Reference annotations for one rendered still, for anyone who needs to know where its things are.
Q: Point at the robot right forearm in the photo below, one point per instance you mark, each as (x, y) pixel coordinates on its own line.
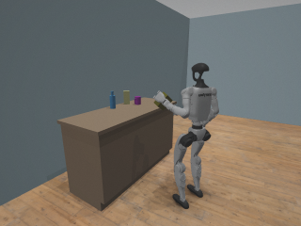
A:
(210, 117)

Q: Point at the sponge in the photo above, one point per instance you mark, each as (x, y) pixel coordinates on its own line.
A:
(160, 104)

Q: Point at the robot left forearm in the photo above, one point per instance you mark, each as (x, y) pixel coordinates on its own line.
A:
(175, 109)

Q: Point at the robot left upper arm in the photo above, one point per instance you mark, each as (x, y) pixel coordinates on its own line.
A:
(186, 100)

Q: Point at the right robot thigh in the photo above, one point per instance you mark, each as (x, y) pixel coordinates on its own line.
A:
(196, 148)

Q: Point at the robot left hand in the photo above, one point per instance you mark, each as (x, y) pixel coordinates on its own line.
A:
(159, 97)

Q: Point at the robot right upper arm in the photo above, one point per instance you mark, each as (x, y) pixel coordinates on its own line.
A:
(214, 102)

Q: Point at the table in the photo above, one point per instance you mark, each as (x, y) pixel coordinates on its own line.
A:
(108, 149)

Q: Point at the robot right foot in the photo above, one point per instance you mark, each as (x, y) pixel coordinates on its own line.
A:
(197, 192)

